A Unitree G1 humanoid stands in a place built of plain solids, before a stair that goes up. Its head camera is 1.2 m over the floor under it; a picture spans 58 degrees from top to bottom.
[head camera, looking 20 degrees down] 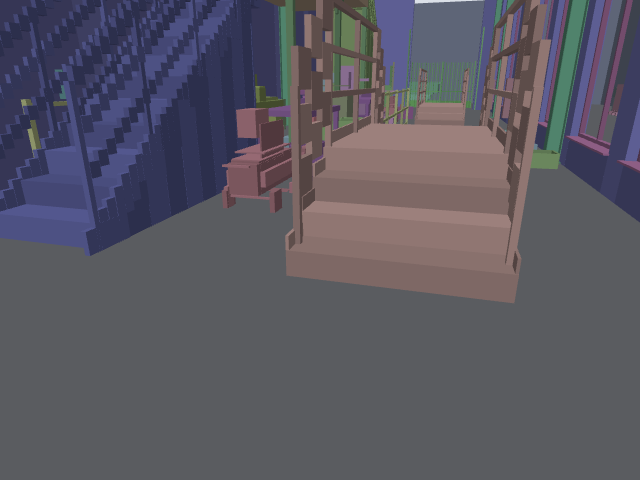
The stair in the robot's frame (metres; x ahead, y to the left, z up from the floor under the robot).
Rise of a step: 0.18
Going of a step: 0.30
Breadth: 1.40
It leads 16 degrees to the right of straight ahead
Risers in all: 4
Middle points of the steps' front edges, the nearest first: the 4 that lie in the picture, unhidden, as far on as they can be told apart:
2.42 -0.45 0.18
2.70 -0.53 0.36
2.99 -0.61 0.54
3.28 -0.70 0.72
